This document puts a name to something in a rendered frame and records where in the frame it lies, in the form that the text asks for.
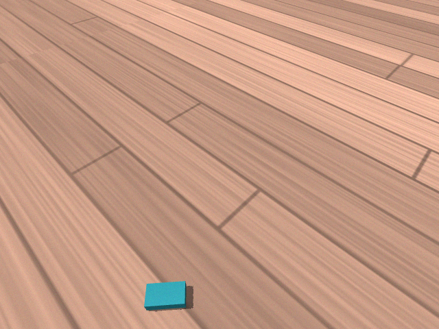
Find carton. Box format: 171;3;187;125
144;281;187;310

